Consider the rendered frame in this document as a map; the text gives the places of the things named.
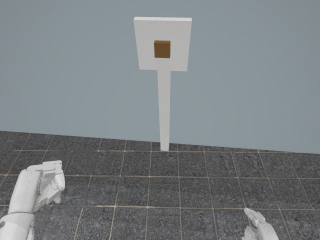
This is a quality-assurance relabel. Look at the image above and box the panel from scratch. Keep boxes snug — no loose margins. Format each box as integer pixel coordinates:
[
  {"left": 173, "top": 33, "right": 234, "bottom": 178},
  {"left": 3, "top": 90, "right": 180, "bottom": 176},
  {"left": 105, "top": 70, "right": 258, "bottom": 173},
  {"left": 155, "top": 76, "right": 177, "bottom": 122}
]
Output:
[{"left": 133, "top": 17, "right": 192, "bottom": 151}]

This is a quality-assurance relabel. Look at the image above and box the button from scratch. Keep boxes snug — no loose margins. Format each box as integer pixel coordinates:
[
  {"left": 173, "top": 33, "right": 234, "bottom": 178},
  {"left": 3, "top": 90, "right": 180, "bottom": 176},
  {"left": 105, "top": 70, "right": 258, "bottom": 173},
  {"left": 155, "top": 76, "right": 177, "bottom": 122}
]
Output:
[{"left": 154, "top": 40, "right": 171, "bottom": 58}]

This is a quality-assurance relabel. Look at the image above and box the left robot forearm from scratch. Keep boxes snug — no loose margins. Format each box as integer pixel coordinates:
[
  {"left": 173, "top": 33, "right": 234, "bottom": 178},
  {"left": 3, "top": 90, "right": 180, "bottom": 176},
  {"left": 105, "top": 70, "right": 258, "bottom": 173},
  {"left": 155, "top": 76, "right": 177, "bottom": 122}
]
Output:
[{"left": 0, "top": 212, "right": 36, "bottom": 240}]

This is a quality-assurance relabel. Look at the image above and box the robot left hand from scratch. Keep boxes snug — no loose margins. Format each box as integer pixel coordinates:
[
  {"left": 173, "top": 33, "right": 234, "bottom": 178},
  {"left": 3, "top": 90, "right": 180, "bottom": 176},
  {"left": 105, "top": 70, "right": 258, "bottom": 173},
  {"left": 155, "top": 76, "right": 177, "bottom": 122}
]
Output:
[{"left": 8, "top": 160, "right": 65, "bottom": 214}]

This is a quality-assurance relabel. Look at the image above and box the robot right hand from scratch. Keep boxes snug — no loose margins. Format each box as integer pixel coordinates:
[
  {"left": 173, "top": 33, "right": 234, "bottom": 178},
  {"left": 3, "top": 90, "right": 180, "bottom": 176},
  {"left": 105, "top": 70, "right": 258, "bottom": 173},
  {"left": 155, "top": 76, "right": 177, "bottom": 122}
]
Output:
[{"left": 242, "top": 207, "right": 279, "bottom": 240}]

